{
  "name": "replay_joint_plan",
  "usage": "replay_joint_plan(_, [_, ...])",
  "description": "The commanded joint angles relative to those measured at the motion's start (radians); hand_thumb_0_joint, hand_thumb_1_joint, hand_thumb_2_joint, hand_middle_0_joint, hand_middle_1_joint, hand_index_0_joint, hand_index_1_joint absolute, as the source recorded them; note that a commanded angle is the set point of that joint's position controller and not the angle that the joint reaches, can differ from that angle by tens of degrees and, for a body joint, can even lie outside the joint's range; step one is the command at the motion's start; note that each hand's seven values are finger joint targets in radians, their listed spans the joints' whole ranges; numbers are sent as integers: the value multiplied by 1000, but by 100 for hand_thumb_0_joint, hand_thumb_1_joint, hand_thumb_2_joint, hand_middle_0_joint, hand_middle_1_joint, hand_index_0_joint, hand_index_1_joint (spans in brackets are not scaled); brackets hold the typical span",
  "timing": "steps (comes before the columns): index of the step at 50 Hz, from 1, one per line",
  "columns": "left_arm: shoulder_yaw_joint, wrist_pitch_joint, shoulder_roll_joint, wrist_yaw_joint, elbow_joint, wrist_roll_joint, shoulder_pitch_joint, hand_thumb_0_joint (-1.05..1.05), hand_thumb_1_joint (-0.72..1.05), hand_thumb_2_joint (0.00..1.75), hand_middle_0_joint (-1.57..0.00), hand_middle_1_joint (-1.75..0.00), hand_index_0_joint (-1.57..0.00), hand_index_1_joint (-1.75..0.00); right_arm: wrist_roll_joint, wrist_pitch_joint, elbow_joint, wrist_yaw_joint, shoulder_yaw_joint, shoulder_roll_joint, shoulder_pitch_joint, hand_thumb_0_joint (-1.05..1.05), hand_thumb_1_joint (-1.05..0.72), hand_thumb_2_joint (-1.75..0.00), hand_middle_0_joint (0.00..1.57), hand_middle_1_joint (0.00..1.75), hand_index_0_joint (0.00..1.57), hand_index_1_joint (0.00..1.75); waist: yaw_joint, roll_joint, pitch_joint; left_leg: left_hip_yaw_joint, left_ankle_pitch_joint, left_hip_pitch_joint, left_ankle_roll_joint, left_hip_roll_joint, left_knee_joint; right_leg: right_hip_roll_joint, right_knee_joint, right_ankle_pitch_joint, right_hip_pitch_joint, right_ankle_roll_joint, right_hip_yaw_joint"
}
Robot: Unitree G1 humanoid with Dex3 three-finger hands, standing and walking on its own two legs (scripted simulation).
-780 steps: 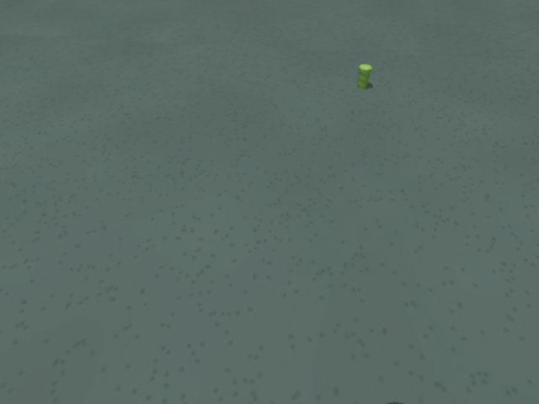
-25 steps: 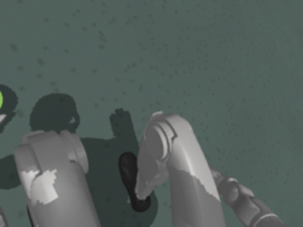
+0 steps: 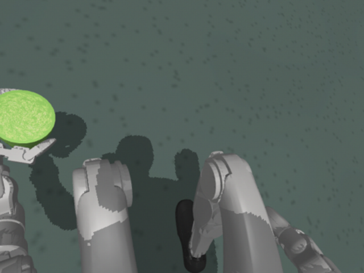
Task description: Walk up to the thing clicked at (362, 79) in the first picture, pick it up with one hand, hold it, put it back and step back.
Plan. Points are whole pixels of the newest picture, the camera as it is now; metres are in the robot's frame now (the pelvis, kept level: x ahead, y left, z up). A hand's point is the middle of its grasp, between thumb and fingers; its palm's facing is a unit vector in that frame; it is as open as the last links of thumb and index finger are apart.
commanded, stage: settle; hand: left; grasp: from the side
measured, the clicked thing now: (25, 127) +0.39 +0.31 -0.11
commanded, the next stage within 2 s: lift in 1.22 s
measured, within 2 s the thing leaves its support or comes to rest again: neither
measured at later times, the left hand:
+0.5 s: hand (16, 104) +0.39 +0.30 -0.01, palm faces +0.36 -0.93 -0.05, open 11.1 cm
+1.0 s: hand (6, 95) +0.38 +0.30 +0.03, palm faces +0.36 -0.93 -0.04, open 11.1 cm
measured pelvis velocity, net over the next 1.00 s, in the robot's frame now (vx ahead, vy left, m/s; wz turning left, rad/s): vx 0.02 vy -0.02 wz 0.14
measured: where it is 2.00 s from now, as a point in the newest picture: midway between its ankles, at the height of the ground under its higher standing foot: (149, 261)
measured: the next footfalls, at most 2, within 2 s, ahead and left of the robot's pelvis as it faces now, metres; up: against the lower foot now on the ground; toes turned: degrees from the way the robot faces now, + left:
none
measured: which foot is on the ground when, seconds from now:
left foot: down 0.00-1.00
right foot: down 0.00-1.00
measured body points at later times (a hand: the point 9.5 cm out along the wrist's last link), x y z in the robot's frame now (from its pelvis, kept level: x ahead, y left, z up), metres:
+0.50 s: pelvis +0.02 -0.02 +0.03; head +0.22 +0.07 +0.43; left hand +0.36 +0.35 +0.00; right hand +0.22 -0.25 -0.08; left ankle +0.08 +0.12 -0.27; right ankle +0.13 -0.13 -0.27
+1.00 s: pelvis +0.02 -0.02 +0.06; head +0.20 +0.07 +0.46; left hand +0.36 +0.35 +0.04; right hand +0.23 -0.25 -0.05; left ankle +0.08 +0.12 -0.27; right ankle +0.13 -0.13 -0.27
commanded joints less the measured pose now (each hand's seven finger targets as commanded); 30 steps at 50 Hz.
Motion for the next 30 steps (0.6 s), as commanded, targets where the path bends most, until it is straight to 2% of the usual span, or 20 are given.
replay_joint_plan(1, [1, -9, 128, -15, -268, -14, -227, 0, 13, 125, -127, -137, -126, -140, 42, 0, -42, -29, -155, -283, 61, 0, -89, -90, 20, 30, 20, 30, -31, 458, -572, 105, -11, 401, -1, 25, -417, 34, -178, 84, 162, -82, -60])
replay_joint_plan(4, [-18, 30, 72, -29, -250, -28, -195, 0, 14, 124, -127, -136, -126, -139, 65, 4, -42, -36, -175, -264, 80, 0, -90, -90, 20, 30, 20, 30, -26, 424, -602, 124, 4, 398, 7, 16, -415, 30, -195, 91, 171, -84, -45])
replay_joint_plan(5, [-6, 34, 96, -32, -299, -28, -228, 0, 14, 123, -126, -136, -125, -139, 70, 3, -35, -39, -181, -258, 95, 0, -90, -90, 20, 30, 20, 30, -15, 430, -624, 132, 19, 400, 8, 14, -417, 29, -196, 97, 183, -86, -36])
replay_joint_plan(7, [-9, 51, 66, -41, -264, -35, -210, 0, 11, 125, -127, -137, -126, -140, 82, 3, -38, -45, -192, -247, 97, 0, -89, -90, 20, 30, 20, 30, -16, 401, -631, 139, 21, 395, 13, 11, -422, 26, -208, 91, 187, -85, -29])
replay_joint_plan(8, [11, 52, 86, -40, -306, -39, -232, 0, 11, 124, -126, -137, -125, -139, 85, 4, -34, -47, -199, -246, 110, 0, -89, -90, 20, 30, 20, 30, -6, 400, -652, 145, 32, 399, 13, 9, -427, 24, -210, 92, 199, -86, -23])
replay_joint_plan(9, [19, 60, 85, -42, -287, -38, -211, 0, 8, 125, -127, -138, -126, -141, 93, 5, -39, -50, -205, -242, 106, 0, -90, -90, 20, 30, 20, 30, 3, 397, -660, 143, 28, 408, 13, 9, -441, 20, -211, 86, 191, -86, -21])
replay_joint_plan(10, [12, 67, 64, -50, -279, -41, -200, 0, 8, 125, -127, -138, -126, -140, 96, 8, -41, -51, -209, -241, 114, 0, -89, -90, 20, 30, 20, 30, -2, 395, -669, 143, 41, 419, 12, 9, -444, 18, -211, 94, 193, -87, -20])
replay_joint_plan(12, [15, 72, 67, -66, -322, -48, -228, 0, 12, 125, -127, -138, -126, -140, 105, 9, -28, -58, -221, -231, 129, 0, -90, -90, 20, 30, 20, 30, 3, 387, -713, 159, 75, 429, 14, 7, -436, 17, -218, 116, 217, -87, -7])
replay_joint_plan(13, [7, 82, 56, -74, -302, -45, -200, 0, 10, 125, -126, -137, -125, -140, 108, 8, -26, -62, -229, -226, 130, 0, -89, -90, 20, 30, 20, 30, 11, 373, -729, 169, 87, 432, 16, 5, -433, 17, -223, 120, 223, -87, 2])
replay_joint_plan(14, [24, 86, 82, -82, -339, -44, -224, 0, 9, 125, -126, -137, -125, -140, 109, 10, -21, -65, -235, -221, 142, 0, -90, -90, 20, 30, 20, 30, 15, 375, -750, 178, 102, 430, 17, 5, -428, 16, -229, 131, 243, -86, 10])
replay_joint_plan(16, [13, 104, 46, -95, -303, -50, -179, 0, 7, 123, -124, -135, -123, -138, 119, 9, -30, -69, -240, -214, 139, 0, -90, -90, 20, 30, 20, 30, 23, 359, -753, 186, 101, 420, 19, 2, -446, 12, -234, 123, 255, -85, 15])
replay_joint_plan(17, [36, 105, 70, -98, -338, -53, -209, 0, 5, 123, -125, -136, -124, -138, 122, 10, -34, -72, -244, -211, 143, 0, -90, -90, 20, 30, 20, 30, 26, 356, -770, 190, 96, 417, 21, 0, -446, 11, -241, 117, 262, -85, 17])
replay_joint_plan(18, [48, 112, 71, -102, -336, -58, -206, 0, 5, 123, -124, -135, -123, -138, 129, 10, -33, -74, -251, -209, 147, 0, -90, -90, 20, 30, 20, 30, 31, 350, -781, 194, 102, 426, 21, 0, -454, 8, -246, 119, 265, -85, 20])
replay_joint_plan(19, [39, 121, 54, -108, -311, -61, -204, 0, 4, 123, -124, -136, -123, -138, 133, 10, -32, -77, -251, -205, 151, 0, -90, -90, 20, 30, 20, 30, 25, 335, -775, 198, 104, 410, 22, 1, -451, 9, -249, 118, 276, -84, 24])
replay_joint_plan(20, [63, 120, 71, -113, -355, -71, -233, 0, 4, 124, -124, -136, -123, -138, 137, 10, -30, -80, -255, -204, 157, 0, -90, -90, 20, 30, 20, 30, 36, 331, -789, 203, 112, 413, 24, -1, -453, 6, -252, 124, 285, -83, 29])
replay_joint_plan(23, [66, 139, 51, -126, -332, -80, -208, 0, 2, 123, -125, -136, -124, -139, 143, 5, -40, -85, -264, -188, 165, 0, -90, -90, 20, 30, 20, 30, 34, 269, -811, 219, 113, 367, 35, -3, -438, 4, -281, 128, 348, -74, 48])
replay_joint_plan(24, [71, 147, 51, -129, -302, -77, -190, 0, 1, 123, -124, -136, -123, -138, 146, 3, -41, -89, -270, -187, 157, 0, -91, -90, 20, 30, 20, 30, 46, 249, -796, 228, 98, 349, 38, -2, -441, 3, -295, 110, 348, -71, 58])
replay_joint_plan(25, [60, 150, 35, -133, -308, -75, -192, 0, 0, 124, -124, -136, -123, -139, 147, 2, -37, -91, -275, -180, 165, 0, -91, -90, 20, 30, 20, 30, 41, 247, -790, 233, 100, 347, 38, -1, -443, 2, -305, 111, 355, -72, 66])
replay_joint_plan(28, [66, 162, 36, -141, -354, -77, -213, 0, -2, 122, -124, -135, -123, -138, 152, -4, -45, -98, -292, -175, 171, 0, -91, -91, 20, 30, 20, 30, 52, 239, -841, 242, 117, 366, 41, 1, -449, -2, -333, 117, 394, -67, 90])
replay_joint_plan(30, [65, 171, 35, -142, -358, -71, -216, 0, -2, 122, -124, -135, -123, -138, 156, -8, -41, -102, -300, -171, 180, 0, -91, -91, 20, 30, 20, 30, 57, 244, -842, 245, 124, 377, 39, 2, -461, -3, -337, 117, 391, -70, 95])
